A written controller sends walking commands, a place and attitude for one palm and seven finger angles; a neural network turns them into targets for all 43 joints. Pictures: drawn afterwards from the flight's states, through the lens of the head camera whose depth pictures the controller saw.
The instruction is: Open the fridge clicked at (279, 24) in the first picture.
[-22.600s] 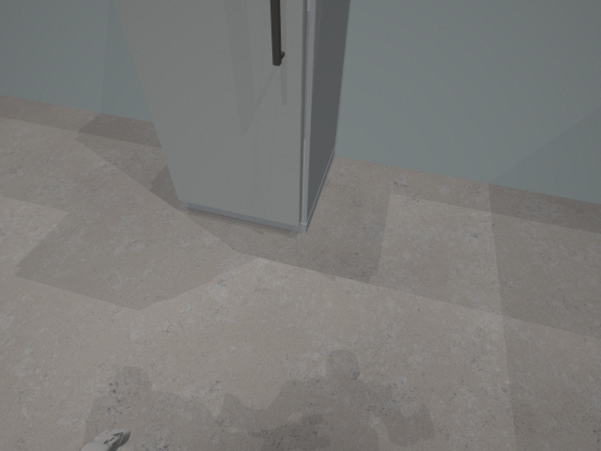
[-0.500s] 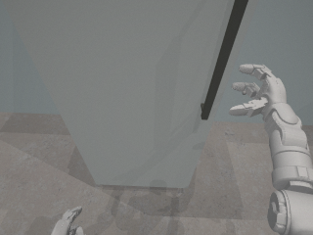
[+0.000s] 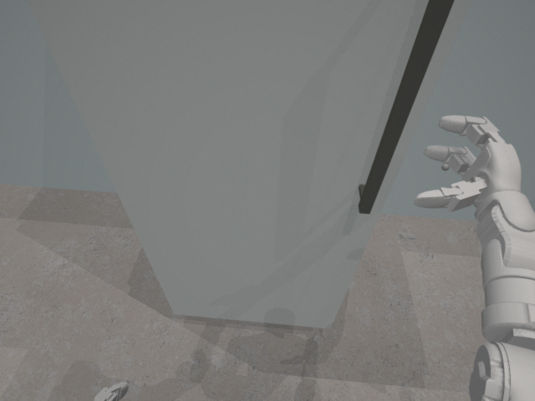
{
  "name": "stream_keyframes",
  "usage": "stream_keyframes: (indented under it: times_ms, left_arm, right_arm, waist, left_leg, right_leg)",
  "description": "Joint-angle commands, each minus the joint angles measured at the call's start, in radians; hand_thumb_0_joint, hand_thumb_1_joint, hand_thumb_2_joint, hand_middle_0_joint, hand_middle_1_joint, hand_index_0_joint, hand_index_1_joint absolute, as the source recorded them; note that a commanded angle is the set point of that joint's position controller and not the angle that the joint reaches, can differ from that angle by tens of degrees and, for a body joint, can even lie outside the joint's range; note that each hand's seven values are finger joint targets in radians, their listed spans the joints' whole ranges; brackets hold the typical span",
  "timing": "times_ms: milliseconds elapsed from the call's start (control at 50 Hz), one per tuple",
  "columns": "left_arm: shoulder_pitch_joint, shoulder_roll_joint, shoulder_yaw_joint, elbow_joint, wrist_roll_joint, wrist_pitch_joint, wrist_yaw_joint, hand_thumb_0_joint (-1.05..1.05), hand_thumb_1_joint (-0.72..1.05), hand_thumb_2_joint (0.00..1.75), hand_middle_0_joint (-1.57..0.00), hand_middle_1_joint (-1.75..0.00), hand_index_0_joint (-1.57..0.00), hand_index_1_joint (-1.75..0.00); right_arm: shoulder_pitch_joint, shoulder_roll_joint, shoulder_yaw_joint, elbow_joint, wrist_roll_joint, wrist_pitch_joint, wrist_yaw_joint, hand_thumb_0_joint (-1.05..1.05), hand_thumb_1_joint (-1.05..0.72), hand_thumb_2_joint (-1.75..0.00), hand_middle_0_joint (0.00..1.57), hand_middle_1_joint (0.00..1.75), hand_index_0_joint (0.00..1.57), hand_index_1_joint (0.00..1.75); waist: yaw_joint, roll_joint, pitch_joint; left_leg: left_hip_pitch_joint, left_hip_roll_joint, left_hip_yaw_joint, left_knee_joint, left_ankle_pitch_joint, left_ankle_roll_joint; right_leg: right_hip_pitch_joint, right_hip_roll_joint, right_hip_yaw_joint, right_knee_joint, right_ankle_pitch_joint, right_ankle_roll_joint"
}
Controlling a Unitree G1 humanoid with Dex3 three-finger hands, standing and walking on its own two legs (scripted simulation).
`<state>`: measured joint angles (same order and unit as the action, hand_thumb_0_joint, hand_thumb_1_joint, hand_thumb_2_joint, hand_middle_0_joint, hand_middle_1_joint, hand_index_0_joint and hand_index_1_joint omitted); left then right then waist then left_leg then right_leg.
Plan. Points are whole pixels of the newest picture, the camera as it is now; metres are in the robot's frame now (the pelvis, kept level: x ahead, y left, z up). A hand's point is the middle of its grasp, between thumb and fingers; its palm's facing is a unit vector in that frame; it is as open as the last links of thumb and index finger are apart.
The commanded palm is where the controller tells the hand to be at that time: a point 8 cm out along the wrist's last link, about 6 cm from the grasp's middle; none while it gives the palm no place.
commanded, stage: move the hooked fingers beside the handle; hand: right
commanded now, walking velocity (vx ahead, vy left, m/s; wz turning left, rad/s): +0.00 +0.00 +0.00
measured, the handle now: (400, 95) +0.47 -0.13 +0.25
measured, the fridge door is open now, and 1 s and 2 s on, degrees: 0 0 0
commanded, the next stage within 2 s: feel for the door with the fingertips in 0.36 s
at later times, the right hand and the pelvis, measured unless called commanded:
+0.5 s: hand (443, 163) +0.42 -0.20 +0.18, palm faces +0.05 +1.00 +0.00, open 14.0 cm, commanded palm +0.40 -0.24 +0.18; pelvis -0.01 +0.00 +0.00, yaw -2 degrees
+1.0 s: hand (411, 158) +0.43 -0.16 +0.18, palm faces +0.04 +1.00 +0.02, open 14.0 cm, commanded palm +0.41 -0.21 +0.18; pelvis -0.01 +0.01 +0.00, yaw -1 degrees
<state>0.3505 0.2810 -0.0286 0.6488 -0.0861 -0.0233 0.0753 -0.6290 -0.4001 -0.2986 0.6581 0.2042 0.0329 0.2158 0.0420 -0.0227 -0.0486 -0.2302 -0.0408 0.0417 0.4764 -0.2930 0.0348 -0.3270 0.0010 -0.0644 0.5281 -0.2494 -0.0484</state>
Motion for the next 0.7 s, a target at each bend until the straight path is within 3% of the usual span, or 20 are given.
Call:
stream_keyframes:
  times_ms: [0, 40, 60, 80, 120, 180, 220, 240, 260, 280, 300, 360, 380, 440, 500, 520, 620, 680]
  left_arm:
    - [-0.089, 0.136, 0.047, -0.135, -0.002, -0.048, 0.014, 0.00, 0.90, 0.90, -0.20, -0.30, -0.20, -0.30]
    - [-0.095, 0.131, 0.047, -0.137, -0.004, -0.050, 0.016, 0.00, 0.90, 0.90, -0.20, -0.30, -0.20, -0.30]
    - [-0.093, 0.134, 0.047, -0.131, -0.004, -0.049, 0.018, 0.00, 0.90, 0.90, -0.20, -0.30, -0.20, -0.30]
    - [-0.089, 0.133, 0.048, -0.133, -0.002, -0.049, 0.019, 0.00, 0.90, 0.90, -0.20, -0.30, -0.20, -0.30]
    - [-0.100, 0.130, 0.046, -0.136, -0.003, -0.050, 0.017, 0.00, 0.90, 0.90, -0.20, -0.30, -0.20, -0.30]
    - [-0.087, 0.135, 0.043, -0.125, 0.003, -0.040, 0.020, 0.00, 0.90, 0.90, -0.20, -0.30, -0.20, -0.30]
    - [-0.099, 0.131, 0.038, -0.127, 0.006, -0.038, 0.020, 0.00, 0.90, 0.90, -0.20, -0.30, -0.20, -0.30]
    - [-0.101, 0.128, 0.035, -0.130, 0.006, -0.037, 0.018, 0.00, 0.90, 0.90, -0.20, -0.30, -0.20, -0.30]
    - [-0.109, 0.126, 0.033, -0.136, 0.005, -0.037, 0.017, 0.00, 0.90, 0.90, -0.20, -0.30, -0.20, -0.30]
    - [-0.102, 0.128, 0.036, -0.135, 0.008, -0.034, 0.016, 0.00, 0.90, 0.90, -0.20, -0.30, -0.20, -0.30]
    - [-0.112, 0.125, 0.032, -0.137, 0.006, -0.031, 0.016, 0.00, 0.90, 0.90, -0.20, -0.30, -0.20, -0.30]
    - [-0.102, 0.124, 0.033, -0.128, 0.004, -0.034, 0.019, 0.00, 0.90, 0.90, -0.20, -0.30, -0.20, -0.30]
    - [-0.095, 0.128, 0.036, -0.126, 0.004, -0.031, 0.019, 0.00, 0.90, 0.90, -0.20, -0.30, -0.20, -0.30]
    - [-0.089, 0.133, 0.038, -0.123, 0.002, -0.037, 0.022, 0.00, 0.90, 0.90, -0.20, -0.30, -0.20, -0.30]
    - [-0.085, 0.132, 0.042, -0.123, 0.000, -0.045, 0.019, 0.00, 0.90, 0.90, -0.20, -0.30, -0.20, -0.30]
    - [-0.084, 0.130, 0.045, -0.122, 0.001, -0.050, 0.015, 0.00, 0.90, 0.90, -0.20, -0.30, -0.20, -0.30]
    - [-0.067, 0.134, 0.049, -0.110, 0.006, -0.049, 0.006, 0.00, 0.90, 0.90, -0.20, -0.30, -0.20, -0.30]
    - [-0.078, 0.129, 0.050, -0.128, 0.011, -0.042, -0.001, 0.00, 0.90, 0.90, -0.20, -0.30, -0.20, -0.30]
  right_arm:
    - [-0.490, -0.250, -0.041, -0.258, 0.019, -0.043, -0.003, 0.00, 0.50, -0.30, 0.30, 1.20, 0.30, 1.20]
    - [-0.516, -0.178, 0.019, -0.258, 0.021, -0.019, 0.002, 0.00, 0.50, -0.30, 0.30, 1.20, 0.30, 1.20]
    - [-0.517, -0.196, 0.005, -0.240, 0.021, -0.008, 0.001, 0.00, 0.50, -0.30, 0.30, 1.20, 0.30, 1.20]
    - [-0.522, -0.162, 0.036, -0.251, 0.028, -0.007, 0.001, 0.00, 0.50, -0.30, 0.30, 1.20, 0.30, 1.20]
    - [-0.527, -0.132, 0.051, -0.249, 0.033, 0.006, 0.000, 0.00, 0.50, -0.30, 0.30, 1.20, 0.30, 1.20]
    - [-0.524, -0.210, -0.012, -0.183, 0.032, 0.006, -0.014, 0.00, 0.50, -0.30, 0.30, 1.20, 0.30, 1.20]
    - [-0.569, -0.245, -0.041, -0.171, 0.019, -0.002, -0.026, 0.00, 0.50, -0.30, 0.30, 1.20, 0.30, 1.20]
    - [-0.555, -0.239, -0.038, -0.159, 0.014, -0.009, -0.028, 0.00, 0.50, -0.30, 0.30, 1.20, 0.30, 1.20]
    - [-0.561, -0.232, -0.028, -0.175, 0.010, -0.018, -0.028, 0.00, 0.50, -0.30, 0.30, 1.20, 0.30, 1.20]
    - [-0.548, -0.256, -0.044, -0.173, 0.007, -0.030, -0.032, 0.00, 0.50, -0.30, 0.30, 1.20, 0.30, 1.20]
    - [-0.551, -0.259, -0.043, -0.164, 0.000, -0.036, -0.029, 0.00, 0.50, -0.30, 0.30, 1.20, 0.30, 1.20]
    - [-0.623, -0.211, 0.011, -0.139, 0.000, -0.049, -0.016, 0.00, 0.50, -0.30, 0.30, 1.20, 0.30, 1.20]
    - [-0.610, -0.208, 0.020, -0.129, 0.003, -0.054, -0.009, 0.00, 0.50, -0.30, 0.30, 1.20, 0.30, 1.20]
    - [-0.629, -0.228, -0.002, -0.103, 0.016, -0.054, 0.008, 0.00, 0.50, -0.30, 0.30, 1.20, 0.30, 1.20]
    - [-0.658, -0.149, 0.058, -0.150, 0.028, -0.066, 0.013, 0.00, 0.50, -0.30, 0.30, 1.20, 0.30, 1.20]
    - [-0.646, -0.135, 0.061, -0.167, 0.031, -0.067, 0.009, 0.00, 0.50, -0.30, 0.30, 1.20, 0.30, 1.20]
    - [-0.564, -0.163, 0.006, -0.133, 0.028, -0.049, -0.027, 0.00, 0.50, -0.30, 0.30, 1.20, 0.30, 1.20]
    - [-0.490, -0.175, -0.014, -0.180, 0.011, -0.039, -0.058, 0.00, 0.50, -0.30, 0.30, 1.20, 0.30, 1.20]
  waist:
    - [-0.003, -0.059, -0.263]
    - [0.012, -0.053, -0.267]
    - [0.011, -0.056, -0.260]
    - [0.020, -0.022, -0.268]
    - [0.018, -0.019, -0.283]
    - [0.011, 0.061, -0.258]
    - [0.005, 0.049, -0.271]
    - [0.000, 0.048, -0.272]
    - [-0.003, 0.010, -0.280]
    - [-0.004, 0.024, -0.298]
    - [-0.006, -0.024, -0.287]
    - [0.022, -0.046, -0.269]
    - [0.025, -0.020, -0.273]
    - [0.021, -0.017, -0.292]
    - [0.030, -0.026, -0.329]
    - [0.022, -0.053, -0.348]
    - [0.001, 0.054, -0.306]
    - [-0.026, 0.032, -0.315]
  left_leg:
    - [-0.047, 0.011, -0.028, -0.063, 0.286, -0.004]
    - [-0.074, 0.011, -0.021, -0.066, 0.269, -0.005]
    - [-0.087, 0.010, -0.018, -0.067, 0.255, -0.003]
    - [-0.077, 0.011, -0.015, -0.068, 0.266, -0.005]
    - [-0.087, 0.012, -0.017, -0.066, 0.279, -0.006]
    - [-0.057, 0.016, -0.019, -0.072, 0.268, -0.008]
    - [-0.042, 0.021, -0.028, -0.066, 0.280, -0.011]
    - [-0.033, 0.022, -0.029, -0.064, 0.283, -0.010]
    - [-0.033, 0.024, -0.032, -0.063, 0.284, -0.008]
    - [-0.015, 0.025, -0.033, -0.060, 0.301, -0.009]
    - [-0.024, 0.027, -0.038, -0.059, 0.305, -0.007]
    - [-0.077, 0.021, -0.031, -0.066, 0.265, -0.006]
    - [-0.065, 0.022, -0.031, -0.067, 0.269, -0.007]
    - [-0.066, 0.021, -0.032, -0.066, 0.267, -0.006]
    - [-0.078, 0.018, -0.022, -0.053, 0.289, -0.004]
    - [-0.087, 0.015, -0.019, -0.051, 0.286, -0.002]
    - [-0.043, 0.012, -0.016, -0.052, 0.302, -0.006]
    - [-0.006, 0.016, -0.021, -0.047, 0.335, -0.007]
  right_leg:
    - [0.255, -0.018, 0.091, -0.038, 0.266, -0.007]
    - [0.280, -0.019, 0.101, -0.039, 0.262, -0.005]
    - [0.282, -0.020, 0.107, -0.039, 0.254, -0.002]
    - [0.285, -0.020, 0.103, -0.033, 0.268, -0.005]
    - [0.304, -0.018, 0.109, -0.031, 0.277, -0.004]
    - [0.246, -0.015, 0.103, -0.033, 0.244, -0.007]
    - [0.227, -0.009, 0.100, -0.037, 0.231, -0.008]
    - [0.222, -0.007, 0.098, -0.039, 0.232, -0.008]
    - [0.231, -0.007, 0.096, -0.038, 0.235, -0.007]
    - [0.229, -0.007, 0.092, -0.029, 0.251, -0.010]
    - [0.231, -0.007, 0.088, -0.030, 0.252, -0.008]
    - [0.255, -0.011, 0.102, -0.028, 0.232, -0.003]
    - [0.247, -0.015, 0.100, -0.022, 0.236, -0.006]
    - [0.252, -0.011, 0.105, -0.025, 0.225, -0.006]
    - [0.296, -0.015, 0.115, -0.020, 0.272, -0.004]
    - [0.321, -0.017, 0.119, -0.017, 0.289, 0.000]
    - [0.249, -0.014, 0.109, -0.029, 0.276, -0.006]
    - [0.238, -0.015, 0.091, -0.030, 0.310, -0.008]
